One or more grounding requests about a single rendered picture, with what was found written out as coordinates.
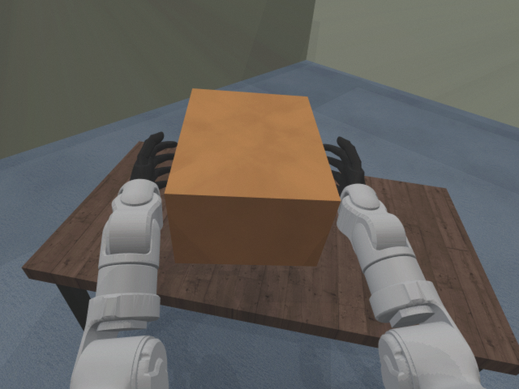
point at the robot left forearm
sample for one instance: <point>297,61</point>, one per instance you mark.
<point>126,297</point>

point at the right robot upper arm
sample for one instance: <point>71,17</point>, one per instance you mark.
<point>426,356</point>

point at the carton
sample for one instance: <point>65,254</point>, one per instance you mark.
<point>250,182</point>

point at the left robot hand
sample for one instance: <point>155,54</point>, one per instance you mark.
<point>144,167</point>

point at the robot right forearm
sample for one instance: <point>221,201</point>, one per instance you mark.
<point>400,294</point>

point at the table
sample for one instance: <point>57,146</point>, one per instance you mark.
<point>330,300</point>

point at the left robot upper arm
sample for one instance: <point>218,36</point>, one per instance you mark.
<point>137,362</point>

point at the right robot hand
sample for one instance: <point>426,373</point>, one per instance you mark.
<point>350,164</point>

